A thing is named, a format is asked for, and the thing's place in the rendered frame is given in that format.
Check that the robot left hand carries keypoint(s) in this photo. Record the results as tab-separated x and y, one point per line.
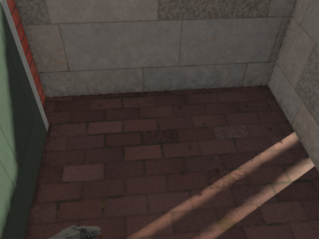
78	232

